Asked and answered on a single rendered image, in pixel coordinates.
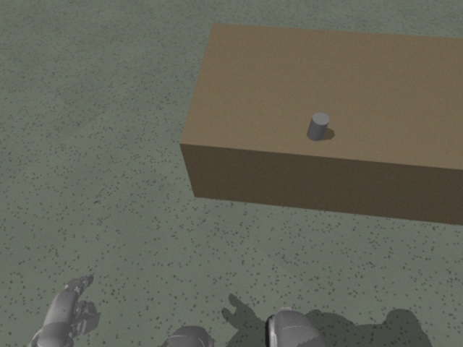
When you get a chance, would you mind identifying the left robot arm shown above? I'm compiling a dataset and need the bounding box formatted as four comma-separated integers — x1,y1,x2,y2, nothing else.
27,322,74,347

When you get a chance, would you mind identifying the left robot hand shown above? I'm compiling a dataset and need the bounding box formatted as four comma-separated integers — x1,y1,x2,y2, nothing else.
43,275,101,339

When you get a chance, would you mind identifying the can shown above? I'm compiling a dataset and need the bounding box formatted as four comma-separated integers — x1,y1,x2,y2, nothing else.
307,112,329,141

